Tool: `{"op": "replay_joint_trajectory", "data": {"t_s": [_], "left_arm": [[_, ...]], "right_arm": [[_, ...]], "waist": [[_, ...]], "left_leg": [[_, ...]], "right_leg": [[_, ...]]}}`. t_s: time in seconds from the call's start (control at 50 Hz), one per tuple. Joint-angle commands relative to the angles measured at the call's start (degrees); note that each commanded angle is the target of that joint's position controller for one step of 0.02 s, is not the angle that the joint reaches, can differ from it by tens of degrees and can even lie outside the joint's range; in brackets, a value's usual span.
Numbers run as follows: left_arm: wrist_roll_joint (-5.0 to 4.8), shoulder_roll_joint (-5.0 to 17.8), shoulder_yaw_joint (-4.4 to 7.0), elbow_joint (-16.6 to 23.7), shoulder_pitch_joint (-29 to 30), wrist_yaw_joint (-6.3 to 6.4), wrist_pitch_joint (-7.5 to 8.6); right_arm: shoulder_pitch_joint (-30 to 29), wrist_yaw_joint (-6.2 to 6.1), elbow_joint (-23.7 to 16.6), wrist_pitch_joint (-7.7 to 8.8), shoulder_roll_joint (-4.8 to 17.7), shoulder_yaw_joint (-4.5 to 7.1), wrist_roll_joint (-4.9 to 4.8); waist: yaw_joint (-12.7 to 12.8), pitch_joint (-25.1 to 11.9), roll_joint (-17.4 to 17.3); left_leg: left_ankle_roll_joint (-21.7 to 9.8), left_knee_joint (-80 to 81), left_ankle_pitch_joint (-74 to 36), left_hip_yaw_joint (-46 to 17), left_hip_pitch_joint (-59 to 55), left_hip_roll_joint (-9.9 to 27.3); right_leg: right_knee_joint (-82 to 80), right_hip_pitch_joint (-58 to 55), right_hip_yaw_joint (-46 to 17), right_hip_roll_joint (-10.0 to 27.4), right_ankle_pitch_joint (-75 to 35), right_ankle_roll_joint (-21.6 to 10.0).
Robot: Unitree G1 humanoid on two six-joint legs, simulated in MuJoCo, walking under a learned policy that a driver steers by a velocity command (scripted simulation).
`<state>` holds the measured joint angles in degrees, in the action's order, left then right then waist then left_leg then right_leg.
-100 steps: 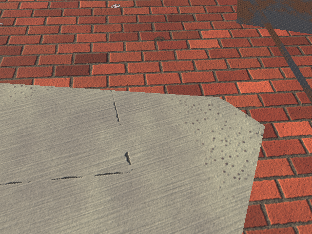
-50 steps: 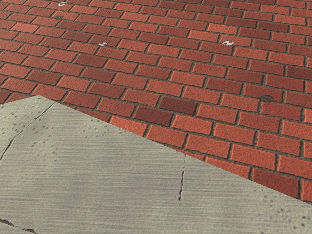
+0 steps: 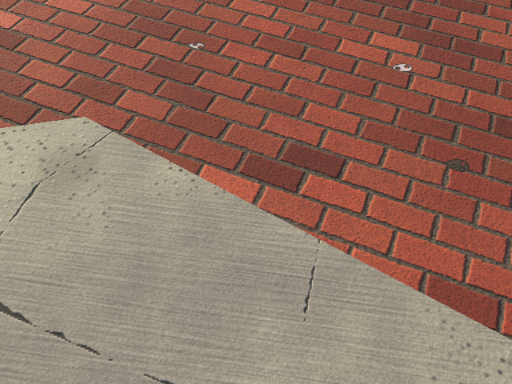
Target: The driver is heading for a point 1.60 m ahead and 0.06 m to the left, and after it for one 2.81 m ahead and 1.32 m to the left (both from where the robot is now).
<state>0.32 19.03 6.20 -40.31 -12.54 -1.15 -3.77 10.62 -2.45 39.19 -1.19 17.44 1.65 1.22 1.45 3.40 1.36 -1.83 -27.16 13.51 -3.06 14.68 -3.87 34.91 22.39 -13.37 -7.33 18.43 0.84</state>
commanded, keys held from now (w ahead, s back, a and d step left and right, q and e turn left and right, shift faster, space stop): e+shift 0.04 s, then shift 0.06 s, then w+shift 0.38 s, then w+q+shift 0.52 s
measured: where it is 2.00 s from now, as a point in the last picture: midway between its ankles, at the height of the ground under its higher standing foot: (237, 124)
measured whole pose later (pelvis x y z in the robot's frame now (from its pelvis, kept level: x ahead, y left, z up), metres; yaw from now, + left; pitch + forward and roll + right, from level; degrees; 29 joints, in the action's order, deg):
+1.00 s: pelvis +0.45 -0.09 -0.03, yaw +9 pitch +0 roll +1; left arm 2.6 13.5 -0.4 -45.5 -15.8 0.3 5.7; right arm 15.5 1.5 47.1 0.7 19.2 3.8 0.9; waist -0.8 2.9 -1.0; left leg -11.7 -36.8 15.4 4.3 21.6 -11.3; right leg 81.5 17.2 -1.5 0.8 19.0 0.1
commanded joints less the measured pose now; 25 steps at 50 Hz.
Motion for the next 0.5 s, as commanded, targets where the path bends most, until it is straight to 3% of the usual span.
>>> {"op": "replay_joint_trajectory", "data": {"t_s": [0.02,0.04,0.06,0.1,0.14,0.18,0.24,0.3,0.38,0.4,0.42,0.44,0.46,0.48,0.5], "left_arm": [[1.66,8.29,1.92,4.61,1.60,0.40,0.97],[1.62,7.54,1.99,3.46,-0.09,-0.25,0.57],[1.47,6.58,1.70,2.61,-2.05,-0.91,0.12],[0.73,5.39,0.93,2.18,-2.94,-1.82,-0.31],[1.10,5.32,0.24,3.73,1.41,-2.52,-0.24],[1.52,5.26,-0.06,4.70,5.49,-3.13,-0.06],[1.88,3.62,-0.81,4.12,7.64,-3.03,1.40],[1.75,2.63,-1.69,4.67,10.76,-3.27,2.82],[1.40,1.19,-3.01,4.87,11.33,-3.29,4.36],[1.55,0.56,-3.29,3.76,8.17,-2.91,4.87],[1.95,1.33,-3.06,1.67,2.78,-2.23,5.45],[2.22,3.76,-2.06,-1.87,-7.38,-1.29,6.11],[3.22,9.41,-0.81,-3.79,-18.54,-0.24,6.58],[2.45,14.07,0.12,-2.50,-16.63,0.65,6.74],[2.35,10.19,-0.58,-2.32,-13.04,1.15,6.71]], "right_arm": [[-1.27,-0.18,-4.95,0.62,9.15,2.23,1.36],[-3.54,0.01,-5.20,0.80,5.85,1.22,1.02],[-4.36,0.13,-5.44,1.02,4.96,0.90,0.83],[-2.35,0.03,-4.97,1.47,5.18,1.01,0.69],[5.42,0.77,-2.88,1.89,7.03,1.93,0.80],[8.66,1.29,-1.30,2.48,8.47,2.60,0.51],[11.74,1.87,1.15,4.13,8.27,2.96,0.52],[12.15,2.38,2.68,5.21,8.55,3.35,0.25],[11.85,3.11,4.89,4.70,9.21,3.87,-0.14],[11.05,3.26,5.33,4.32,9.20,3.92,-0.68],[10.57,3.31,5.58,4.20,8.56,3.74,-1.01],[8.50,3.45,4.81,4.55,6.50,2.92,-0.52],[4.00,3.72,1.70,4.96,1.04,1.14,0.19],[0.58,3.68,-1.37,5.52,1.86,1.44,-0.41],[-0.31,3.72,-0.64,5.37,4.71,2.05,-0.22]], "waist": [[-0.52,-2.45,-7.01],[1.24,-1.72,-5.59],[1.93,-2.57,-6.80],[0.93,-3.78,-8.85],[-3.51,-5.41,-10.56],[-5.69,-2.73,-11.41],[-6.27,-0.19,-8.79],[-6.20,0.42,-9.33],[-4.48,2.18,-10.24],[-2.26,2.09,-8.36],[0.41,0.94,-5.23],[5.32,-3.50,-0.25],[10.63,-9.70,13.15],[9.29,-5.59,14.24],[7.09,-1.18,5.11]], "left_leg": [[-10.21,16.73,4.04,-21.91,-2.57,25.02],[-8.90,14.77,-3.16,-14.72,-0.93,20.71],[-7.80,13.16,-8.50,-9.78,-1.88,17.36],[-8.01,10.42,-19.54,-4.71,-5.59,15.31],[-8.34,14.74,6.86,-8.59,-12.62,16.50],[-8.39,18.78,22.08,-13.37,-15.86,18.56],[-8.17,20.97,20.90,-12.71,-17.30,19.81],[-8.02,21.71,19.12,-9.34,-13.41,19.62],[-8.90,20.60,16.39,-4.46,-2.51,18.75],[-8.89,18.36,16.05,-2.79,1.65,18.22],[-8.46,13.64,14.46,-0.39,7.87,16.74],[-7.30,2.25,8.66,3.37,15.70,13.45],[-5.11,-21.87,14.14,9.52,24.72,7.71],[-4.29,-34.29,14.41,4.88,40.93,1.81],[-4.86,-40.25,9.01,-1.64,45.11,5.76]], "right_leg": [[22.83,10.34,6.90,3.40,9.88,0.75],[27.25,8.76,7.41,3.69,6.85,0.44],[30.60,8.06,7.88,3.87,4.60,0.55],[32.23,8.99,9.72,3.79,3.92,1.48],[27.86,13.24,9.71,4.57,2.25,0.98],[23.32,17.33,7.95,4.08,1.21,0.47],[15.84,17.04,7.39,4.33,-0.60,-0.67],[7.79,11.23,11.17,5.88,0.14,-1.50],[-4.75,-3.62,17.16,5.85,2.61,-4.26],[-9.08,-10.57,18.77,5.30,-2.36,-5.26],[-10.84,-20.39,19.22,4.29,-3.57,-6.10],[-11.11,-34.13,15.07,6.34,0.15,-7.21],[-19.02,-43.28,-5.10,22.13,20.71,-8.76],[-26.07,-42.05,-27.40,29.50,30.19,-13.95],[-23.92,-39.53,-21.13,28.74,26.66,-13.63]]}}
